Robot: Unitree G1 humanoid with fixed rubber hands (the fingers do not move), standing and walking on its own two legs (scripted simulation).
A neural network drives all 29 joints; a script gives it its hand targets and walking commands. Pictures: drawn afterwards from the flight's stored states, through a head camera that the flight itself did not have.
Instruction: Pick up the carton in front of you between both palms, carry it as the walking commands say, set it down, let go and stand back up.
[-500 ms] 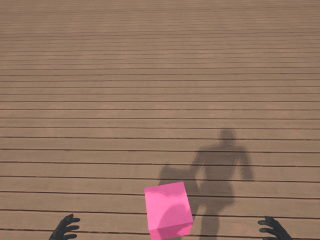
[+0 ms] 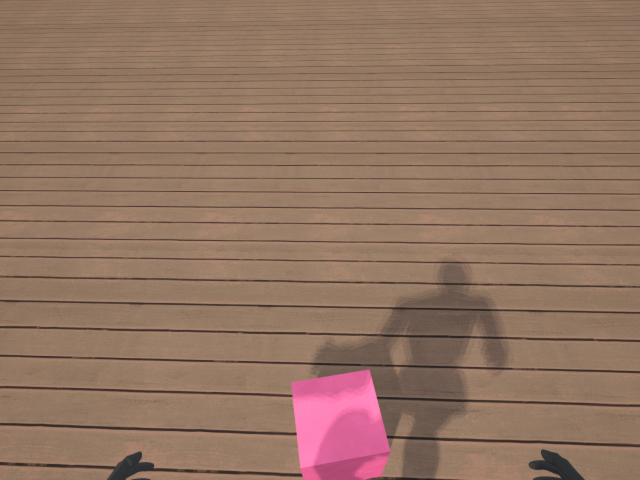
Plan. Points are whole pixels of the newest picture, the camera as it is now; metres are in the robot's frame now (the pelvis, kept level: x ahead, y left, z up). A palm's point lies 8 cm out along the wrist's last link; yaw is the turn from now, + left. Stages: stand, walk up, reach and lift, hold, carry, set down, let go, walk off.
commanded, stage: stand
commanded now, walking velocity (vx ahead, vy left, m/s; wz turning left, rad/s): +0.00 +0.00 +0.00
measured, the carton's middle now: (337, 430) +0.39 -0.01 -0.64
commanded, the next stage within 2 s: none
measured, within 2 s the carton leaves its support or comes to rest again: neither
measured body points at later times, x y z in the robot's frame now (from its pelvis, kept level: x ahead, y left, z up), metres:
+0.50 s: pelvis -0.02 +0.00 +0.01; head -0.03 -0.01 +0.46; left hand +0.09 +0.31 -0.10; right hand +0.08 -0.31 -0.10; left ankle -0.08 +0.12 -0.73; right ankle +0.01 -0.12 -0.73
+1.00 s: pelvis -0.03 -0.01 +0.01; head -0.03 -0.01 +0.46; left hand +0.07 +0.31 -0.10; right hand +0.07 -0.32 -0.11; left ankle -0.08 +0.12 -0.73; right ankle +0.01 -0.12 -0.73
